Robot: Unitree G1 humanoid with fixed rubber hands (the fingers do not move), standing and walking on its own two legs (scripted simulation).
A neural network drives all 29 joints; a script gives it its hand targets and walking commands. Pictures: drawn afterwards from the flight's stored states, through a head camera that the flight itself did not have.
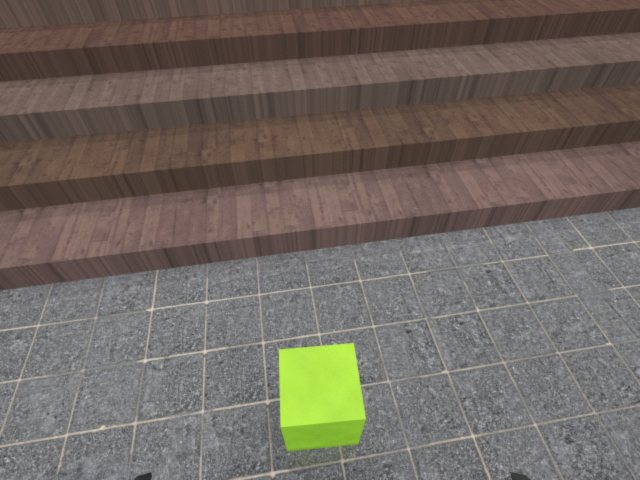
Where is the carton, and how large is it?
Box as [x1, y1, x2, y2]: [279, 343, 365, 450]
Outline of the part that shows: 353,343 279,349 280,426 287,450 358,443 365,420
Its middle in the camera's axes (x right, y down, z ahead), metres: +0.01 +0.47 +1.09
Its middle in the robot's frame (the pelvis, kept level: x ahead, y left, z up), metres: +0.42 +0.01 -0.66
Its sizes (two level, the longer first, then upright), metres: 0.210 0.200 0.250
